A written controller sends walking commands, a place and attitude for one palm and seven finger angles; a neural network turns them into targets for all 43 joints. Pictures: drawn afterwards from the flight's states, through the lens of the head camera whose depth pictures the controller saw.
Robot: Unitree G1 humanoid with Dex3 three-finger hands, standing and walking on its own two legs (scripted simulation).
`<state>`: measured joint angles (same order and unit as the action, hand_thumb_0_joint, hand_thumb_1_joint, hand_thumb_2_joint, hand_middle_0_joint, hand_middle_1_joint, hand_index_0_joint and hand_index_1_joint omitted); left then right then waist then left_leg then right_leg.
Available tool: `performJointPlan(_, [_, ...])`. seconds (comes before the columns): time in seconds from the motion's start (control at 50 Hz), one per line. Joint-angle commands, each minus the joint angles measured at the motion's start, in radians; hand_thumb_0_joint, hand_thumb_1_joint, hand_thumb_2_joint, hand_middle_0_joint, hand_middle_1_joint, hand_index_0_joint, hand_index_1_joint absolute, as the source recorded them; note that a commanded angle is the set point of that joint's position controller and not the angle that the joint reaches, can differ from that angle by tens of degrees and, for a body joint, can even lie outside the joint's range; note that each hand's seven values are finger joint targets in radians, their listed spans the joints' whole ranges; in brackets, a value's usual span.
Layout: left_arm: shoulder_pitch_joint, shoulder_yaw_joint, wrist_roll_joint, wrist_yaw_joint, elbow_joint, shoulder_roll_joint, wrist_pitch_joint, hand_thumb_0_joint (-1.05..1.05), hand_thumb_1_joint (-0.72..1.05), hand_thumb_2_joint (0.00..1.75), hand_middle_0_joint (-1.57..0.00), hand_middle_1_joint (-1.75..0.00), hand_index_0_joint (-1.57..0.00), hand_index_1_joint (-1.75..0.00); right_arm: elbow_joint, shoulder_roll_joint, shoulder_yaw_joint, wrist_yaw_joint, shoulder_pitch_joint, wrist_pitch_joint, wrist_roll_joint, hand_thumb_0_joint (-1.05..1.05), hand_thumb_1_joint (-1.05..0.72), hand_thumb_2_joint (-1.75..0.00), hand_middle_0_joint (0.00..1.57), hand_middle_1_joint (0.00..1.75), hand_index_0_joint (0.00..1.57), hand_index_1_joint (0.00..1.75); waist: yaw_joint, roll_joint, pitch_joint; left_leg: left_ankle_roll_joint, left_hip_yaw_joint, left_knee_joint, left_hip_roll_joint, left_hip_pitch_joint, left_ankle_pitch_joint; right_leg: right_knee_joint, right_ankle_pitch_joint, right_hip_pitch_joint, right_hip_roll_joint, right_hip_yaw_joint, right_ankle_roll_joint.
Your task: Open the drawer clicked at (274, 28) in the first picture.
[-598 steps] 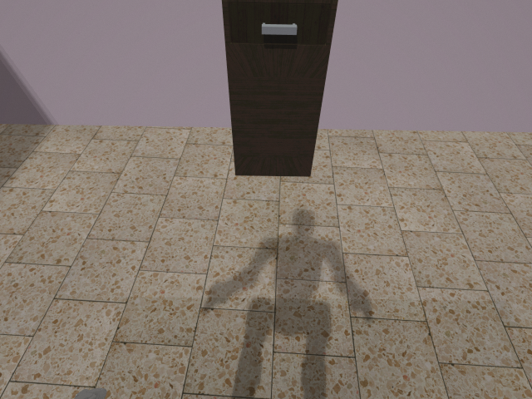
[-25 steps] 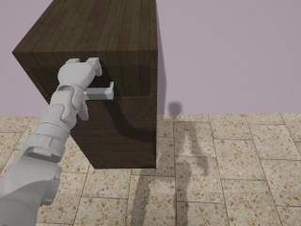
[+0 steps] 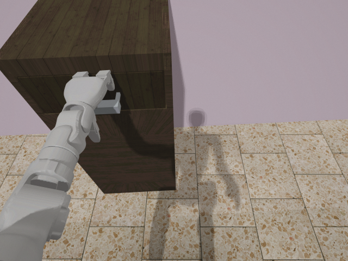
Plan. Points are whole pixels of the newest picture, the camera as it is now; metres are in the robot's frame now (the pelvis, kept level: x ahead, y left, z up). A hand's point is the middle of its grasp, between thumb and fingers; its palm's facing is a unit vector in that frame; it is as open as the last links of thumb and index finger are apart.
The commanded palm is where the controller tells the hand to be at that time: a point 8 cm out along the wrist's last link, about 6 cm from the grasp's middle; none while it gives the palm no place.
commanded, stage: lower the fingers behind the handle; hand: left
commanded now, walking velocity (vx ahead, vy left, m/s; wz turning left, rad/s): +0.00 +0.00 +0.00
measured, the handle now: (96, 101) +0.52 +0.20 +0.05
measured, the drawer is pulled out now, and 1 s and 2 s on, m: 0.00 0.00 0.00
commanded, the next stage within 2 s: close the thumb around the handle in 1.26 s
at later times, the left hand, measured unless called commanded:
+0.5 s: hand (97, 116) +0.47 +0.19 +0.05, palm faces -0.06 -0.05 -1.00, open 13.8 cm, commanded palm +0.46 +0.20 +0.11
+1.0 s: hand (98, 119) +0.48 +0.19 +0.03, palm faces -0.05 -0.04 -1.00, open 13.8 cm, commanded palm +0.46 +0.19 +0.08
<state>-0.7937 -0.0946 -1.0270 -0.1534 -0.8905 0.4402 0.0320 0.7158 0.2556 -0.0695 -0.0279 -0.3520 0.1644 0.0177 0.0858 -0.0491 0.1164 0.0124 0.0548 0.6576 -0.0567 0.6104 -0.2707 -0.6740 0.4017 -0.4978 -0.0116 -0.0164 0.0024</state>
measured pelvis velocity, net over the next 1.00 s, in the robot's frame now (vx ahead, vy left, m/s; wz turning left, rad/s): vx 0.00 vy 0.01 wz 0.00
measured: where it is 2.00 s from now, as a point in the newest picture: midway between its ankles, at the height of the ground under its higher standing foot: outside the picture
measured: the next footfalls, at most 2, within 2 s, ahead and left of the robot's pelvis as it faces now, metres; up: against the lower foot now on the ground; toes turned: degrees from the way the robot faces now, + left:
none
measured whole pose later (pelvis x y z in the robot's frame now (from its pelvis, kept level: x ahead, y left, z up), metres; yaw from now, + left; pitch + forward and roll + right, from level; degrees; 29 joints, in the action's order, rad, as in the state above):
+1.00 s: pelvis +0.00 +0.01 -0.02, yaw +0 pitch +18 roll -1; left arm -0.81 -0.08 -1.07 -0.25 -1.00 0.43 0.03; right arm 0.71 0.24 -0.07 -0.03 -0.36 0.14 0.00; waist 0.11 -0.05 0.15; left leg 0.00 0.04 0.79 -0.06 0.78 -0.32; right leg -0.79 0.44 -0.65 -0.01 -0.02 0.00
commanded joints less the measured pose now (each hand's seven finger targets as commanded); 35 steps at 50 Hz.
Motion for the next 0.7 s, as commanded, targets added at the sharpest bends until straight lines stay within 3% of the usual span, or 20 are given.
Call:
performJointPlan(0.0, [-0.512,0.058,-0.007,-0.080,0.187,0.218,-0.024,0.00,-0.50,0.30,-0.30,-1.20,-0.30,-1.20,-0.081,0.141,-0.053,-0.004,-0.048,-0.024,-0.003,0.00,-0.90,-0.90,0.20,0.30,0.20,0.30,0.014,0.014,0.364,-0.060,-0.002,-0.003,0.067,-0.331,0.319,0.084,-0.398,0.009,0.063,-0.014,0.021])
performJointPlan(0.02, [-0.502,0.071,-0.008,-0.080,0.154,0.229,-0.032,0.00,-0.50,0.30,-0.30,-1.20,-0.30,-1.20,-0.078,0.141,-0.052,-0.004,-0.052,-0.026,-0.004,0.00,-0.90,-0.90,0.20,0.30,0.20,0.30,0.020,0.053,0.359,-0.064,0.000,0.001,0.068,-0.317,0.315,0.088,-0.399,0.024,0.062,-0.013,0.019])
performJointPlan(0.06, [-0.503,0.094,-0.010,-0.079,0.158,0.267,-0.038,0.00,-0.50,0.30,-0.30,-1.20,-0.30,-1.20,-0.078,0.147,-0.052,-0.007,-0.052,-0.025,-0.004,0.00,-0.90,-0.90,0.20,0.30,0.20,0.30,0.009,0.028,0.390,-0.064,0.003,0.002,0.070,-0.312,0.318,0.080,-0.425,0.040,0.059,-0.007,0.018])
performJointPlan(0.12, [-0.489,0.064,-0.011,-0.063,0.118,0.232,-0.044,0.00,-0.50,0.30,-0.30,-1.20,-0.30,-1.20,-0.080,0.145,-0.049,-0.010,-0.054,-0.025,-0.002,0.00,-0.90,-0.90,0.20,0.30,0.20,0.30,0.027,0.058,0.358,-0.065,0.004,0.011,0.071,-0.293,0.315,0.082,-0.430,0.030,0.058,-0.007,0.015])
performJointPlan(0.16, [-0.491,0.063,-0.011,-0.057,0.129,0.237,-0.035,0.00,-0.50,0.30,-0.30,-1.20,-0.30,-1.20,-0.082,0.146,-0.050,-0.014,-0.056,-0.025,-0.004,0.00,-0.90,-0.90,0.20,0.30,0.20,0.30,0.023,0.033,0.364,-0.065,0.005,0.014,0.071,-0.297,0.309,0.077,-0.429,0.019,0.058,-0.004,0.015])
performJointPlan(0.22, [-0.430,0.067,-0.011,-0.048,0.110,0.226,-0.029,0.00,-0.50,0.30,-0.30,-1.20,-0.30,-1.20,-0.088,0.145,-0.048,-0.013,-0.059,-0.022,-0.007,0.00,-0.90,-0.90,0.20,0.30,0.20,0.30,0.015,0.066,0.376,-0.066,0.009,0.023,0.074,-0.287,0.340,0.070,-0.472,0.043,0.056,-0.005,0.015])
performJointPlan(0.28, [-0.431,0.025,-0.013,-0.046,0.099,0.181,-0.029,0.00,-0.50,0.30,-0.30,-1.20,-0.30,-1.20,-0.092,0.144,-0.048,-0.011,-0.054,-0.019,-0.003,0.00,-0.90,-0.90,0.20,0.30,0.20,0.30,0.029,0.049,0.311,-0.062,0.006,0.025,0.070,-0.272,0.304,0.069,-0.422,-0.021,0.060,-0.011,0.016])
performJointPlan(0.32, [-0.449,0.057,-0.008,-0.051,0.133,0.209,-0.008,0.00,-0.50,0.30,-0.30,-1.20,-0.30,-1.20,-0.091,0.144,-0.052,-0.013,-0.062,-0.022,-0.008,0.00,-0.90,-0.90,0.20,0.30,0.20,0.30,0.029,0.064,0.347,-0.067,0.005,0.035,0.068,-0.285,0.323,0.066,-0.437,0.000,0.058,-0.007,0.016])
performJointPlan(0.34, [-0.454,0.084,-0.014,-0.056,0.156,0.248,0.004,0.00,-0.50,0.30,-0.30,-1.20,-0.30,-1.20,-0.095,0.146,-0.053,-0.015,-0.062,-0.021,-0.007,0.00,-0.90,-0.90,0.20,0.30,0.20,0.30,0.020,0.040,0.383,-0.066,0.003,0.040,0.071,-0.289,0.329,0.056,-0.448,0.008,0.058,-0.001,0.016])
performJointPlan(0.38, [-0.464,0.084,-0.023,-0.074,0.184,0.240,0.023,0.00,-0.50,0.30,-0.30,-1.20,-0.30,-1.20,-0.093,0.139,-0.058,-0.015,-0.062,-0.023,-0.012,0.00,-0.90,-0.90,0.20,0.30,0.20,0.30,0.018,0.005,0.396,-0.063,-0.001,0.053,0.070,-0.299,0.348,0.040,-0.448,-0.014,0.060,-0.004,0.019])
performJointPlan(0.4, [-0.454,0.073,-0.022,-0.083,0.186,0.219,0.027,0.00,-0.50,0.30,-0.30,-1.20,-0.30,-1.20,-0.095,0.137,-0.057,-0.013,-0.064,-0.025,-0.014,0.00,-0.90,-0.90,0.20,0.30,0.20,0.30,0.019,0.004,0.402,-0.062,-0.004,0.058,0.071,-0.305,0.354,0.037,-0.447,-0.022,0.063,-0.008,0.020])
performJointPlan(0.42, [-0.457,0.089,-0.023,-0.094,0.175,0.234,0.029,0.00,-0.50,0.30,-0.30,-1.20,-0.30,-1.20,-0.088,0.136,-0.058,-0.011,-0.067,-0.027,-0.015,0.00,-0.90,-0.90,0.20,0.30,0.20,0.30,0.026,0.026,0.399,-0.064,-0.005,0.066,0.069,-0.294,0.360,0.034,-0.449,-0.022,0.063,-0.007,0.019])
performJointPlan(0.5, [-0.478,0.085,-0.035,-0.141,0.169,0.222,0.008,0.00,-0.50,0.30,-0.30,-1.20,-0.30,-1.20,-0.080,0.138,-0.062,-0.005,-0.072,-0.031,-0.018,0.00,-0.90,-0.90,0.20,0.30,0.20,0.30,0.025,-0.014,0.414,-0.058,-0.008,0.075,0.067,-0.294,0.348,0.019,-0.417,-0.061,0.069,-0.014,0.021])
performJointPlan(0.54, [-0.480,0.102,-0.041,-0.152,0.139,0.245,-0.008,0.00,-0.50,0.30,-0.30,-1.20,-0.30,-1.20,-0.072,0.141,-0.062,-0.005,-0.080,-0.031,-0.018,0.00,-0.90,-0.90,0.20,0.30,0.20,0.30,0.031,0.006,0.438,-0.060,-0.009,0.083,0.065,-0.286,0.348,0.015,-0.424,-0.055,0.069,-0.012,0.019])
performJointPlan(0.58, [-0.463,0.093,-0.043,-0.151,0.101,0.240,-0.030,0.00,-0.50,0.30,-0.30,-1.20,-0.30,-1.20,-0.069,0.142,-0.058,-0.004,-0.080,-0.029,-0.017,0.00,-0.90,-0.90,0.20,0.30,0.20,0.30,0.030,0.001,0.409,-0.059,-0.004,0.081,0.067,-0.256,0.335,0.016,-0.428,-0.054,0.068,-0.013,0.020])
performJointPlan(0.62, [-0.484,0.061,-0.037,-0.140,0.100,0.198,-0.037,0.00,-0.50,0.30,-0.30,-1.20,-0.30,-1.20,-0.069,0.140,-0.059,-0.004,-0.082,-0.029,-0.018,0.00,-0.90,-0.90,0.20,0.30,0.20,0.30,0.044,0.007,0.413,-0.060,-0.006,0.086,0.066,-0.267,0.343,0.017,-0.426,-0.063,0.069,-0.013,0.019])
performJointPlan(0.68, [-0.439,0.062,-0.041,-0.127,0.066,0.196,-0.041,0.00,-0.50,0.30,-0.30,-1.20,-0.30,-1.20,-0.065,0.141,-0.061,-0.005,-0.095,-0.025,-0.018,0.00,-0.90,-0.90,0.20,0.30,0.20,0.30,0.036,0.010,0.406,-0.058,-0.010,0.088,0.064,-0.267,0.346,0.011,-0.417,-0.080,0.073,-0.019,0.021])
